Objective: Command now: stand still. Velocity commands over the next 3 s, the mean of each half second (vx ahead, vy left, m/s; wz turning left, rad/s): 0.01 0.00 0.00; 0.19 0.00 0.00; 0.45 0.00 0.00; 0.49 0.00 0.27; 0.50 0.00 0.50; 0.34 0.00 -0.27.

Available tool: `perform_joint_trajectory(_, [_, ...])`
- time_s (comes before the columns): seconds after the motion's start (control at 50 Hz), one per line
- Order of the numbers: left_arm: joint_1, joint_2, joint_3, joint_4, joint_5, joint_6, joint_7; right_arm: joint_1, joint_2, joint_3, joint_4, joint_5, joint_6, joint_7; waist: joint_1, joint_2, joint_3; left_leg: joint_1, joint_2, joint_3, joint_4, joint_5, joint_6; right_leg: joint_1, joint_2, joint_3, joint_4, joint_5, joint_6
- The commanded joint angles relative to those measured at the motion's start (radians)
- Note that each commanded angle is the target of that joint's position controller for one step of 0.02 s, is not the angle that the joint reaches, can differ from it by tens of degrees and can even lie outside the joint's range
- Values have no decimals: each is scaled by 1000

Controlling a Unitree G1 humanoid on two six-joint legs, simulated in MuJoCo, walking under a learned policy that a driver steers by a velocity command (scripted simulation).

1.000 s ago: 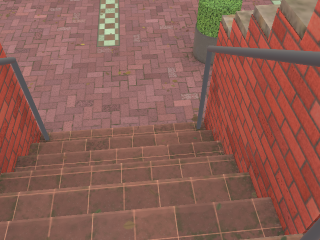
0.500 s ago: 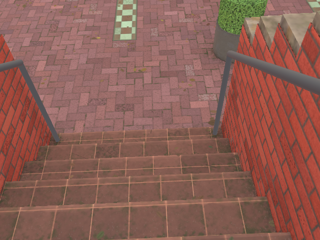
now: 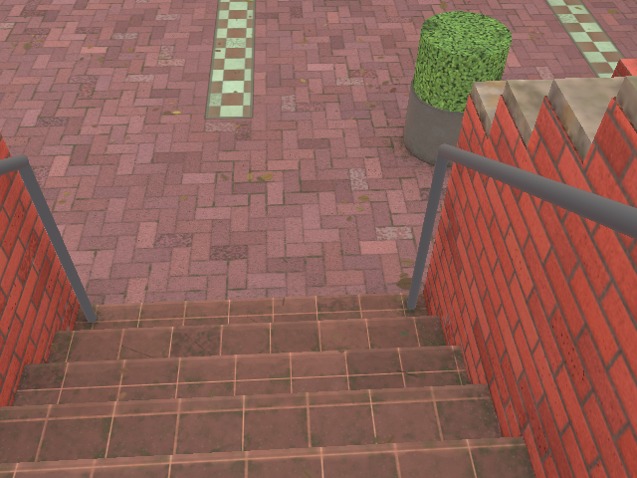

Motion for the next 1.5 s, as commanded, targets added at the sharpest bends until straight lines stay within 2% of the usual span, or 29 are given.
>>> perform_joint_trajectory(0.02, [70, 52, 4, 4, 0, -2, 2, 55, -81, -10, -7, 0, -6, -3, 6, 14, 43, 25, 169, -211, -88, 28, -12, -79, -76, 95, -52, 47, -9])
perform_joint_trajectory(0.64, [153, 10, -13, 67, 7, -5, 9, 113, -55, -5, 73, 3, -5, -2, 4, 14, 44, 31, 153, -201, -70, -12, -10, -111, -77, 92, -44, 9, -2])
perform_joint_trajectory(0.74, [171, 9, -2, 43, 34, -6, 2, 143, -119, -46, 66, -3, 22, -5, -3, 61, 109, -13, 190, -302, -97, -511, 85, -248, -2, 11, 106, -237, -38])
perform_joint_trajectory(0.78, [160, 2, -3, 26, 39, -16, 0, 154, -127, -60, 61, -7, 25, -3, -5, 59, 126, -33, 239, -365, -101, -568, 123, -278, -3, 6, 144, -199, -53])
perform_joint_trajectory(0.84, [191, -2, -1, 18, 38, -36, -1, 129, -139, -76, 39, -9, 20, 7, 10, 50, 110, -85, 244, -378, -62, -551, 146, -229, -8, 32, 133, -171, -78])
perform_joint_trajectory(0.88, [259, 7, 3, 34, 30, -45, -5, 41, -129, -79, -8, 1, 17, 14, 52, 13, 124, -218, 184, -309, -9, -501, 124, -90, -29, 103, 47, -193, -111])
perform_joint_trajectory(0.9, [296, 19, 9, 37, 27, -48, -2, -20, -93, -70, -38, 6, 10, 20, 81, -69, 144, -342, 113, -205, 103, -395, 85, 18, -86, 208, -47, -221, -132])
perform_joint_trajectory(0.92, [362, 79, 32, 55, 19, -51, 3, -52, -66, -65, -56, 3, 0, 23, 101, -194, 148, -460, 18, -70, 294, -303, 43, 131, -195, 375, -157, -244, -172])
perform_joint_trajectory(0.94, [388, 124, 50, 57, 11, -52, 2, -74, -95, -66, -78, -26, -12, 23, 104, -201, 204, -587, 30, -15, 376, -301, 20, 187, -301, 472, -188, -114, -215])
perform_joint_trajectory(0.96, [409, 107, 54, 57, 18, -59, 1, -99, -118, -71, -91, -39, -15, 25, 108, -123, 208, -625, 52, -23, 449, -320, 5, 209, -328, 459, -188, 30, -239])
perform_joint_trajectory(1.0, [394, 102, 61, 44, 20, -65, 1, -70, -112, -72, -96, -33, -21, 42, 72, -66, 169, -572, 85, -38, 518, -291, -23, 200, -309, 371, -175, 233, -241])
perform_joint_trajectory(1.06, [323, 85, 64, 9, 13, -71, 1, -92, -90, -67, -123, -33, -15, 63, 41, -91, 153, -430, 73, 6, 511, -160, -37, 74, -213, 225, -161, 299, -192])
perform_joint_trajectory(1.08, [324, 97, 69, 4, 25, -76, 3, -58, -88, -70, -100, -41, -15, 73, 34, -91, 135, -367, 74, 17, 617, -16, -30, 10, -197, 162, -91, 349, -197])
perform_joint_trajectory(1.12, [303, 86, 63, -13, 24, -85, -4, -21, -89, -72, -95, -48, -11, 72, 8, -80, 114, -265, 62, 43, 631, 7, -22, -105, -186, 125, 2, 435, -186])
perform_joint_trajectory(1.16, [216, 119, 63, -47, 18, -93, -15, 119, -98, -82, -49, -49, -16, 61, -71, -82, 55, 46, -9, 101, 593, -49, 11, -283, -130, 45, 224, 729, -152])
perform_joint_trajectory(1.18, [132, 163, 71, -65, 7, -103, -20, 281, -126, -99, -8, -45, -29, 52, -169, -64, 12, 258, -5, 75, 497, -22, 33, -414, -98, 37, 455, 759, -136])
perform_joint_trajectory(1.2, [23, 183, 80, -94, 5, -121, -16, 461, -201, -122, 38, -45, -40, 42, -289, 31, -44, 394, 48, 33, 349, 48, 48, -508, -34, 30, 781, 562, -107])
perform_joint_trajectory(1.22, [82, 85, 77, -149, -4, -133, -13, 389, -319, -143, 12, -27, -54, 41, -179, 321, -45, 363, 371, -461, 125, 212, 166, -650, 110, 40, 1189, -190, -70])
perform_joint_trajectory(1.24, [121, 113, 83, -147, 6, -136, 2, 332, -310, -137, -13, 1, -69, 45, -120, 148, 4, 276, 437, -588, 119, 454, 226, -703, 66, 193, 1174, -194, -89])
perform_joint_trajectory(1.26, [138, 129, 91, -147, 9, -119, -3, 271, -310, -141, -8, 11, -76, 38, -67, 118, 36, 236, 466, -579, 109, 304, 247, -749, 27, 184, 1142, -177, -70])
perform_joint_trajectory(1.28, [126, 152, 103, -133, 15, -98, -5, 192, -244, -126, -24, 2, -78, 35, -23, 12, 112, 78, 444, -544, 112, 185, 225, -712, -22, 204, 1035, -158, -52])
perform_joint_trajectory(1.3, [104, 154, 115, -138, 19, -74, -7, 137, -214, -110, -41, -12, -87, 32, 19, 8, 144, -26, 429, -486, 110, 136, 201, -669, -39, 221, 932, -142, -40])
perform_joint_trajectory(1.34, [108, 113, 115, -139, 29, -15, -21, 85, -205, -102, -56, -44, -91, 31, 58, 60, 152, -237, 373, -343, 117, 40, 194, -481, -33, 149, 817, -1, -21])
perform_joint_trajectory(1.36, [101, 101, 117, -142, 39, 4, -27, 67, -196, -96, -67, -40, -94, 30, 85, 51, 137, -339, 331, -277, 119, 41, 174, -385, -10, 105, 770, 96, -25])
perform_joint_trajectory(1.38, [28, 108, 128, -172, 30, 0, -38, 38, -173, -89, -65, -29, -116, 24, 96, 27, 167, -405, 261, -208, 190, -212, 121, -369, -5, 140, 604, 341, -33])
perform_joint_trajectory(1.42, [3, 81, 116, -180, 43, -6, -75, 18, -179, -86, -75, -2, -133, 17, 99, 44, 95, -519, 185, -115, 224, -392, 69, -177, 40, 67, 419, 719, -43])
perform_joint_trajectory(1.44, [-11, 63, 102, -177, 40, -10, -91, 37, -178, -83, -66, 8, -129, 20, 80, 74, 52, -541, 160, -62, 239, -412, 54, -40, 69, 0, 356, 792, -37])
perform_joint_trajectory(1.46, [-30, 80, 104, -179, 18, -7, -93, 48, -174, -84, -51, 6, -118, 14, 65, 108, 64, -547, 161, -47, 301, -407, 48, 6, 76, -14, 331, 807, -32])
perform_joint_trajectory(1.5, [-89, 109, 99, -200, 15, 4, -86, 116, -149, -75, -44, -12, -102, 5, 19, 96, 114, -446, 164, -67, 422, -362, 43, -47, 72, -29, 228, 719, -15])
